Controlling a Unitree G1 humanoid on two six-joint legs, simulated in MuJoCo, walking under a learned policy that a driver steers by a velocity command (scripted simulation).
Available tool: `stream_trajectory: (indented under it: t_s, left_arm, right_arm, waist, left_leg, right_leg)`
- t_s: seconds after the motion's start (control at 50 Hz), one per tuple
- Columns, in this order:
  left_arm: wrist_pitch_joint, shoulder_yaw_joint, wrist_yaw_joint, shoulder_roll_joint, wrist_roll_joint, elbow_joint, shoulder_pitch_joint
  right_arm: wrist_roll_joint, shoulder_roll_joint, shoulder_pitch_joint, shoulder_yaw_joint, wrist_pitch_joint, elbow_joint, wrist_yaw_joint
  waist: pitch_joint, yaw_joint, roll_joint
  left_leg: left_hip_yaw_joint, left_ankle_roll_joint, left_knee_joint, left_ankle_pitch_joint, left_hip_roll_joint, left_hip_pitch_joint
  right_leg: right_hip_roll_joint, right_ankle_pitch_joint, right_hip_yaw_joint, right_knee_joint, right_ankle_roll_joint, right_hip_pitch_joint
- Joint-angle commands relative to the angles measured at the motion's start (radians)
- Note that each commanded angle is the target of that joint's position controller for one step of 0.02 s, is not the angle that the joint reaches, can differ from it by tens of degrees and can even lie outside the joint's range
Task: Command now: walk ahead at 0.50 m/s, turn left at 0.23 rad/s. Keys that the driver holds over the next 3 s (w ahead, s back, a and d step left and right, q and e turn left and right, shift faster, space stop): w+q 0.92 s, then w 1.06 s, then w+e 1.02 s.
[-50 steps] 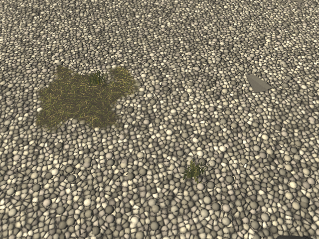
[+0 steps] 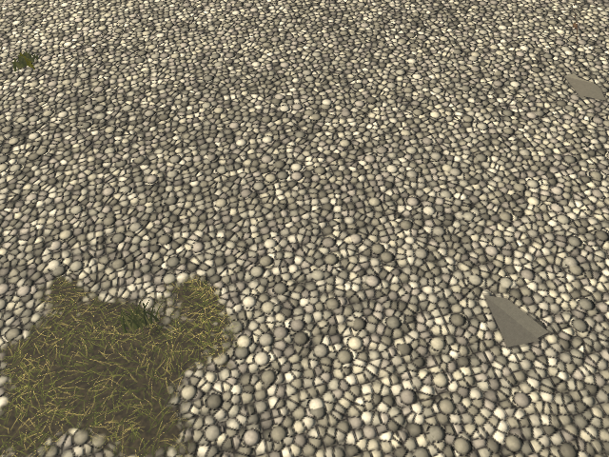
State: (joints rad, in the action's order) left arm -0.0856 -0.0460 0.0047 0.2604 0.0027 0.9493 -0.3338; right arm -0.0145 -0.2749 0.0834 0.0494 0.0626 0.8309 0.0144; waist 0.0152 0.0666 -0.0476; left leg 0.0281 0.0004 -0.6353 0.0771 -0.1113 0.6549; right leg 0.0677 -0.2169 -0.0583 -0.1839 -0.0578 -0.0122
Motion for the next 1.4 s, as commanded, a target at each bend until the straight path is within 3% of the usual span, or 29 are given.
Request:
stream_trajectory:
  t_s: [0.02,0.1,0.14,0.16,0.18,0.2,0.22,0.24,0.28,0.34,0.46,0.56,0.62,0.64,0.66,0.68,0.7,0.72,0.78,0.98,1.08,1.12,1.16,1.18,1.2,1.22,1.26,1.32,1.4]
  left_arm:
    - [-0.002,-0.037,-0.008,0.168,0.002,-0.017,-0.028]
    - [0.021,-0.048,-0.018,0.193,0.006,-0.014,-0.001]
    - [0.038,-0.05,-0.028,0.203,0.005,-0.03,0.035]
    - [0.038,-0.042,-0.037,0.188,-0.006,-0.052,0.03]
    - [0.011,-0.003,-0.022,0.078,-0.026,-0.094,-0.045]
    - [-0.028,-0.001,-0.006,0.094,-0.015,-0.085,-0.025]
    - [-0.054,-0.02,0.008,0.163,0.022,-0.114,0.062]
    - [-0.066,-0.018,0.007,0.162,0.03,-0.132,0.118]
    - [-0.057,-0.031,-0.006,0.161,-0.002,-0.135,0.14]
    - [-0.025,-0.031,-0.012,0.125,-0.018,-0.151,0.129]
    - [-0.026,-0.014,-0.006,0.081,-0.009,-0.226,0.344]
    - [-0.042,-0.026,0.011,0.132,0.006,-0.262,0.395]
    - [-0.056,-0.048,0.009,0.175,0.002,-0.228,0.25]
    - [-0.06,-0.062,0.002,0.216,-0.015,-0.211,0.12]
    - [-0.048,-0.085,-0.004,0.298,-0.026,-0.191,-0.01]
    - [-0.036,-0.079,0.005,0.264,-0.001,-0.175,-0.033]
    - [-0.033,-0.057,0.004,0.182,0.004,-0.196,0.019]
    - [-0.026,-0.046,0.003,0.152,-0.002,-0.207,0.075]
    - [-0.025,-0.031,0.002,0.107,-0.016,-0.195,0.154]
    - [-0.02,-0.051,-0.002,0.179,0.0,-0.132,0.077]
    - [0.009,-0.06,0.002,0.222,0.028,-0.079,-0.001]
    - [0.02,-0.064,-0.003,0.249,0.035,-0.069,0.01]
    - [0.023,-0.046,-0.012,0.215,0.023,-0.073,0.017]
    - [0.004,-0.007,-0.001,0.108,-0.011,-0.121,-0.044]
    - [-0.022,-0.001,0.009,0.112,0.003,-0.099,-0.057]
    - [-0.031,-0.027,0.017,0.19,0.042,-0.127,0.036]
    - [-0.035,-0.023,0.01,0.166,0.03,-0.144,0.115]
    - [0.0,-0.024,0.008,0.128,0.013,-0.117,0.049]
    - [0.015,-0.017,0.002,0.103,-0.002,-0.15,0.143]
  right_arm:
    - [-0.009,-0.049,-0.127,0.0,0.013,-0.097,0.019]
    - [-0.007,-0.078,-0.112,0.009,0.015,-0.127,0.044]
    - [-0.001,-0.134,0.086,0.045,0.01,-0.083,0.041]
    - [-0.002,-0.2,0.25,0.076,0.005,-0.045,0.03]
    - [0.0,-0.306,0.332,0.102,0.0,-0.041,0.02]
    - [-0.006,-0.239,0.336,0.077,0.002,-0.047,0.022]
    - [-0.001,-0.189,0.298,0.063,0.006,-0.053,0.019]
    - [0.002,-0.167,0.238,0.058,0.009,-0.069,0.017]
    - [0.012,-0.119,0.143,0.041,0.011,-0.101,0.016]
    - [0.008,-0.138,0.14,0.046,0.012,-0.116,0.002]
    - [-0.004,-0.175,0.232,0.06,0.001,-0.099,-0.029]
    - [-0.011,-0.165,0.282,0.061,-0.013,-0.081,-0.036]
    - [-0.004,-0.14,0.259,0.054,-0.022,-0.097,-0.038]
    - [0.005,-0.088,0.252,0.035,-0.019,-0.115,-0.033]
    - [-0.013,-0.034,0.362,0.019,-0.011,-0.134,-0.033]
    - [-0.021,-0.077,0.394,0.018,-0.004,-0.149,-0.033]
    - [-0.025,-0.159,0.327,0.04,-0.008,-0.142,-0.033]
    - [-0.018,-0.17,0.255,0.045,-0.016,-0.154,-0.034]
    - [-0.012,-0.121,0.226,0.049,-0.031,-0.17,-0.023]
    - [-0.005,-0.036,0.021,0.019,-0.024,-0.258,0.012]
    - [-0.006,-0.051,-0.084,0.016,-0.016,-0.31,0.033]
    - [0.004,-0.092,-0.012,0.035,-0.017,-0.3,0.033]
    - [0.004,-0.188,0.277,0.086,-0.024,-0.214,0.015]
    - [0.016,-0.301,0.379,0.107,-0.028,-0.197,-0.002]
    - [0.008,-0.264,0.384,0.09,-0.023,-0.206,0.001]
    - [0.012,-0.203,0.336,0.067,-0.015,-0.199,0.008]
    - [0.009,-0.142,0.216,0.048,-0.004,-0.193,0.012]
    - [0.017,-0.108,0.145,0.04,0.015,-0.193,0.014]
    - [0.016,-0.135,0.174,0.047,0.03,-0.151,-0.001]
  waist:
    - [0.068,0.017,0.091]
    - [0.037,-0.02,0.115]
    - [-0.089,-0.129,0.116]
    - [-0.184,-0.191,0.061]
    - [-0.296,-0.153,-0.168]
    - [-0.373,-0.161,-0.163]
    - [-0.254,-0.173,-0.113]
    - [-0.16,-0.152,-0.032]
    - [-0.065,-0.082,0.03]
    - [-0.05,-0.048,-0.011]
    - [-0.005,-0.12,-0.032]
    - [-0.006,-0.124,-0.05]
    - [-0.059,-0.043,-0.074]
    - [-0.175,0.018,-0.019]
    - [-0.321,0.007,0.219]
    - [-0.329,-0.003,0.367]
    - [-0.195,0.012,0.235]
    - [-0.1,0.007,0.158]
    - [-0.004,-0.05,0.171]
    - [0.038,0.004,0.097]
    - [0.078,0.009,0.109]
    - [0.012,-0.059,0.146]
    - [-0.165,-0.208,0.111]
    - [-0.309,-0.187,-0.116]
    - [-0.451,-0.181,-0.151]
    - [-0.318,-0.19,-0.08]
    - [-0.114,-0.128,-0.016]
    - [-0.068,-0.049,-0.038]
    - [-0.005,-0.055,-0.009]
  left_leg:
    - [-0.009,0.024,0.058,-0.004,0.018,0.028]
    - [-0.052,0.083,0.085,-0.172,0.068,-0.036]
    - [-0.116,0.126,0.121,-0.175,0.149,-0.32]
    - [0.003,0.172,0.115,-0.135,0.091,-0.604]
    - [0.507,0.349,0.174,-0.269,-0.152,-0.976]
    - [0.776,0.4,0.317,-0.323,-0.232,-1.071]
    - [0.637,0.347,0.33,-0.323,-0.195,-0.987]
    - [0.502,0.312,0.339,-0.257,-0.151,-0.845]
    - [0.358,0.276,0.386,-0.098,-0.083,-0.603]
    - [0.296,0.293,0.433,-0.012,-0.051,-0.469]
    - [0.224,0.22,0.43,-0.127,0.022,-0.385]
    - [0.347,0.194,0.327,-0.196,-0.027,-0.496]
    - [0.377,0.157,0.178,-0.126,0.006,-0.508]
    - [0.315,0.125,-0.036,-0.165,0.062,-0.424]
    - [0.163,0.044,-0.369,-0.428,0.206,-0.096]
    - [0.14,0.032,-0.556,-0.691,0.173,0.094]
    - [0.16,0.028,-0.636,-0.61,0.116,0.147]
    - [0.121,0.024,-0.637,-0.532,0.08,0.134]
    - [0.095,0.022,-0.538,-0.408,0.006,0.027]
    - [0.009,0.01,-0.117,-0.061,0.014,0.01]
    - [-0.043,0.056,0.038,-0.18,0.056,-0.015]
    - [-0.085,0.094,0.081,-0.247,0.11,-0.17]
    - [-0.048,0.153,0.12,-0.132,0.114,-0.657]
    - [0.395,0.293,0.117,-0.184,-0.161,-1.056]
    - [0.733,0.384,0.272,-0.218,-0.296,-1.101]
    - [0.584,0.332,0.291,-0.223,-0.253,-1.002]
    - [0.327,0.264,0.332,-0.113,-0.154,-0.716]
    - [0.218,0.261,0.438,-0.04,-0.108,-0.512]
    - [0.129,0.263,0.499,-0.01,-0.095,-0.485]
  right_leg:
    - [-0.308,0.258,0.073,0.051,-0.127,-0.021]
    - [-0.342,0.577,0.023,-0.085,-0.087,-0.132]
    - [-0.296,0.872,-0.042,-0.355,-0.046,-0.094]
    - [-0.257,0.732,-0.069,-0.61,-0.008,0.097]
    - [-0.074,0.159,-0.07,-1.001,0.066,0.542]
    - [-0.013,-0.34,0.115,-1.146,0.062,0.712]
    - [-0.076,-0.289,0.162,-1.18,0.04,0.797]
    - [-0.121,-0.204,0.146,-1.123,0.028,0.79]
    - [-0.177,-0.112,0.138,-0.965,0.041,0.676]
    - [-0.175,-0.058,0.123,-0.841,0.088,0.605]
    - [-0.1,0.291,0.108,-0.419,0.124,0.529]
    - [-0.079,0.251,0.154,-0.293,0.099,0.474]
    - [-0.081,0.161,0.131,-0.23,0.043,0.273]
    - [-0.192,0.135,0.218,-0.258,-0.011,0.046]
    - [-0.412,-0.021,0.571,-0.233,-0.149,-0.326]
    - [-0.505,-0.233,0.845,-0.137,-0.19,-0.363]
    - [-0.467,-0.321,0.742,-0.11,-0.152,-0.244]
    - [-0.426,-0.23,0.59,-0.097,-0.118,-0.112]
    - [-0.329,0.006,0.335,-0.02,-0.094,0.117]
    - [-0.302,0.294,0.005,0.044,-0.11,0.081]
    - [-0.362,0.419,-0.008,-0.008,-0.103,-0.056]
    - [-0.36,0.737,-0.037,-0.144,-0.081,-0.085]
    - [-0.289,0.72,-0.103,-0.516,-0.018,0.123]
    - [-0.157,0.148,-0.113,-0.916,0.048,0.542]
    - [-0.064,-0.38,0.078,-1.111,0.056,0.67]
    - [-0.124,-0.337,0.131,-1.163,0.046,0.759]
    - [-0.198,-0.187,0.099,-1.042,0.039,0.744]
    - [-0.228,-0.075,0.103,-0.95,0.063,0.602]
    - [-0.23,0.097,0.106,-0.764,0.098,0.675]
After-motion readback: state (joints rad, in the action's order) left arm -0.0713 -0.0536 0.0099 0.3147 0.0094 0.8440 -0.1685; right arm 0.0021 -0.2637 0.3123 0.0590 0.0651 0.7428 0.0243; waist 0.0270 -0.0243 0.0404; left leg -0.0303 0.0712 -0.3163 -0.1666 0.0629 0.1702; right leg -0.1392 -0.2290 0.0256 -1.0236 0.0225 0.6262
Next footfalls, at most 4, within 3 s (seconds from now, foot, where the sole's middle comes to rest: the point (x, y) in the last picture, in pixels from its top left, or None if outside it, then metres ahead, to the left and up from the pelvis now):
0.16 left None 0.26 0.14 -0.78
0.64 right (348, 423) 0.57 -0.01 -0.78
1.16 left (192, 369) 0.68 0.37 -0.78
1.68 right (227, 244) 1.06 0.34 -0.78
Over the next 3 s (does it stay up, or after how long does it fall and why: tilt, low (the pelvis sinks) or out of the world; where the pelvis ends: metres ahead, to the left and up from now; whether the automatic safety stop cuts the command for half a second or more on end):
stays up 1.48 0.63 0.00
